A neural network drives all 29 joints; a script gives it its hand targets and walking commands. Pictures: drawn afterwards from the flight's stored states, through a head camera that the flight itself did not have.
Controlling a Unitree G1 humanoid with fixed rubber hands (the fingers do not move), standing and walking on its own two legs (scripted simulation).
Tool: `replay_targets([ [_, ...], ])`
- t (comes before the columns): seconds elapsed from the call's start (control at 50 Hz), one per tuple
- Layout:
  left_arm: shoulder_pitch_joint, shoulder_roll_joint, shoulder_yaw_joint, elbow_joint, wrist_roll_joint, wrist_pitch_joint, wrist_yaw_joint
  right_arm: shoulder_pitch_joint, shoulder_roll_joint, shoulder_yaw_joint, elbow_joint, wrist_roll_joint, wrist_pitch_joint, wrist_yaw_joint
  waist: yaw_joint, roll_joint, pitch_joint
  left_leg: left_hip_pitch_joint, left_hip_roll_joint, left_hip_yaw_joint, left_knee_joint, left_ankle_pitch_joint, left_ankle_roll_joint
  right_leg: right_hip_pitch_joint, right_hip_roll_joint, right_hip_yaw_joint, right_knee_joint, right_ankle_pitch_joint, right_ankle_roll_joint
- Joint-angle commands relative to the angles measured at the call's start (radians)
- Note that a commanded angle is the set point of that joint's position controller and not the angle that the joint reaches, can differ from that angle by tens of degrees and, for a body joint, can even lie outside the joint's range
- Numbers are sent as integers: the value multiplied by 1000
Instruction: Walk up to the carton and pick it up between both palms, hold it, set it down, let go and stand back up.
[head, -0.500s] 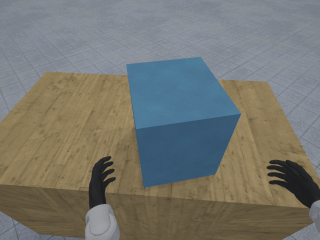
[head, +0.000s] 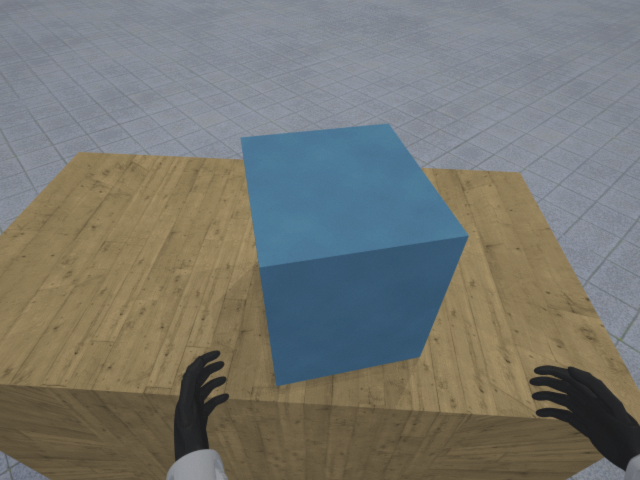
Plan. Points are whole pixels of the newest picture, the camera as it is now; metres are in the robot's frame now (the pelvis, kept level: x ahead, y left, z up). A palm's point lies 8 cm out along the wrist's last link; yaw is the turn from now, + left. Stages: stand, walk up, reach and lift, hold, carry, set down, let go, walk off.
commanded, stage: set down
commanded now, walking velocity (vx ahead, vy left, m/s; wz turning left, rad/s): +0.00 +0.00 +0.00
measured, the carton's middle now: (333, 251) +0.47 +0.02 +0.03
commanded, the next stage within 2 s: none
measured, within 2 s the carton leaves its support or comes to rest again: neither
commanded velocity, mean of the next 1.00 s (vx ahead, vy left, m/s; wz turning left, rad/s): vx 0.00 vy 0.00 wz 0.00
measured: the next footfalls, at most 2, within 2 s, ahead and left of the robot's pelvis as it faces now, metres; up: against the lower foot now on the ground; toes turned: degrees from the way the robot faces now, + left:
none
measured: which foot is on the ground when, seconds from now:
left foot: down 0.00-1.00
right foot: down 0.00-1.00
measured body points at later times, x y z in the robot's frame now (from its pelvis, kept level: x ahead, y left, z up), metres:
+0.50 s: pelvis +0.00 +0.02 +0.00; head +0.00 +0.04 +0.45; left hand +0.19 +0.19 -0.01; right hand +0.20 -0.29 +0.00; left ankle +0.01 +0.17 -0.74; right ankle -0.01 -0.08 -0.74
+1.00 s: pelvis +0.00 +0.03 +0.01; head +0.01 +0.04 +0.46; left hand +0.18 +0.22 -0.03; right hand +0.20 -0.26 -0.02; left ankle +0.01 +0.17 -0.74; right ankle -0.01 -0.08 -0.74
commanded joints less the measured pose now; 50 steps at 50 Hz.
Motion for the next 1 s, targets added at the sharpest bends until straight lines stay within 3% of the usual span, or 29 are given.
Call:
replay_targets([
  [0.0,-94,-7,1,-137,7,-54,-3,-122,-221,-95,-99,17,-30,-19,0,-93,-60,70,-75,-12,-23,99,45,17,-57,114,-133,256,-29],
  [0.04,-81,7,3,-147,-5,-61,-5,-115,-227,-99,-136,20,-35,-20,14,-119,-78,55,-80,2,-17,113,53,20,-55,116,-126,275,-27],
  [0.06,-41,-1,-2,-112,-4,-55,-17,-59,-224,-107,-69,4,-20,-25,-19,-131,-30,71,-82,-2,-23,122,52,24,-58,115,-142,282,-28],
  [0.1,-6,10,11,-119,-5,-67,-17,-61,-237,-114,-100,3,-26,-28,-7,-122,-83,82,-77,-5,-30,182,42,44,-33,80,-119,378,-31],
  [0.12,-11,-2,-23,-93,-20,-61,-32,-34,-243,-122,-61,-5,-18,-30,-47,-131,-82,101,-81,-4,-27,170,39,27,-29,73,-125,384,-37],
  [0.14,-23,5,1,-97,-4,-70,-26,-64,-243,-111,-62,-3,-26,-27,-15,-124,-72,109,-74,-15,-34,156,39,0,-28,69,-126,343,-30],
  [0.16,-25,19,-7,-148,-24,-83,-13,-85,-260,-133,-114,-4,-43,-22,-13,-121,-106,96,-76,-8,-39,169,39,8,-24,65,-132,336,-29],
  [0.18,-31,25,7,-79,-6,-77,-30,-70,-219,-112,-91,-8,-29,-32,-17,-159,-83,82,-80,5,-29,134,51,17,-33,85,-125,338,-25],
  [0.26,-27,18,-13,-62,-19,-81,-32,-69,-221,-132,-82,-33,-27,-24,-18,-93,-92,126,-70,-3,-35,132,38,-32,-24,55,-131,278,-38],
  [0.28,-35,37,-3,-65,-30,-91,-33,-67,-236,-142,-82,-39,-31,-21,-8,-129,-83,112,-71,-2,-46,120,44,-30,-21,55,-141,253,-35],
  [0.3,-55,42,-13,-86,-29,-90,-31,-70,-224,-145,-93,-38,-29,-21,-9,-99,-107,117,-72,1,-38,106,38,-36,-23,56,-138,246,-37],
  [0.34,-67,46,-13,-39,-23,-83,-33,-73,-205,-136,-63,-48,-19,-24,-18,-124,-68,111,-70,1,-41,82,47,-64,-23,65,-144,207,-33],
  [0.38,-65,29,-11,-17,-14,-68,-29,-86,-211,-138,-37,-55,-9,-13,-6,-58,-66,142,-66,-2,-49,93,36,-84,-21,60,-152,182,-49],
  [0.44,-90,31,-10,18,-5,-54,-31,-99,-186,-141,-10,-64,3,-7,-9,-69,-42,134,-60,-8,-56,46,42,-103,-15,58,-160,117,-56],
  [0.46,-66,25,-17,-52,-12,-60,-18,-93,-215,-156,-49,-43,-1,-2,10,-29,-98,174,-57,-8,-50,110,28,-90,-8,40,-149,171,-58],
  [0.5,-66,40,-6,40,-7,-48,-35,-70,-182,-144,3,-59,9,-9,-5,-83,-69,159,-69,-3,-42,96,39,-81,-19,60,-164,170,-51],
  [0.54,-66,52,11,56,-3,-42,-41,-82,-190,-137,-17,-71,15,-17,4,-83,-47,144,-72,7,-53,103,40,-80,-25,65,-166,182,-44],
  [0.62,-85,55,-11,-22,-15,-49,-33,-91,-206,-178,-75,-81,15,-15,-18,-77,-71,160,-65,-15,-76,107,41,-74,-9,35,-174,162,-48],
  [0.66,-107,80,20,139,-4,-15,-73,-93,-128,-147,-13,-124,53,-38,-34,-111,27,136,-79,10,-84,31,57,-74,-34,78,-199,117,-36],
  [0.68,-104,96,38,155,3,-11,-80,-72,-110,-143,-9,-131,64,-41,-17,-95,20,141,-85,17,-84,31,57,-61,-41,85,-201,131,-31],
  [0.72,-81,99,56,45,-3,-38,-66,-40,-130,-150,-71,-107,52,-37,16,-82,-61,159,-81,9,-79,121,45,-1,-30,67,-183,229,-31],
  [0.78,-96,109,35,-26,-31,-63,-61,-47,-150,-181,-129,-112,34,-45,-9,-68,-109,183,-79,0,-79,178,35,7,-22,43,-179,266,-28],
  [0.8,-77,128,48,46,-16,-49,-78,-28,-99,-151,-95,-134,43,-56,-11,-86,-61,155,-88,10,-84,142,45,17,-34,61,-198,252,-26],
  [0.82,-66,124,39,56,-20,-53,-85,-9,-109,-171,-88,-159,41,-59,-45,-95,-62,173,-86,6,-93,148,39,7,-32,48,-201,272,-22],
  [0.9,-64,147,55,115,-41,-45,-116,-5,-64,-162,-106,-172,61,-82,-37,-80,-28,173,-95,13,-102,118,45,13,-42,61,-215,228,-19],
  [0.92,-87,158,72,101,-39,-55,-118,-10,-59,-164,-138,-178,54,-86,-24,-117,-55,161,-93,16,-106,126,51,42,-42,62,-209,248,-15],
  [0.94,-51,146,66,90,-36,-52,-113,3,-74,-169,-119,-170,52,-85,-17,-76,-45,187,-92,11,-116,151,39,20,-34,43,-220,248,-18],
  [0.96,-72,157,70,173,-23,-50,-131,12,-23,-157,-112,-203,62,-97,-39,-117,-25,175,-92,11,-109,124,47,24,-45,55,-219,235,-14],
  [0.98,-63,178,85,189,-28,-51,-136,24,-9,-150,-96,-210,62,-105,-29,-100,-23,181,-101,21,-111,134,46,30,-45,50,-220,264,-8],
])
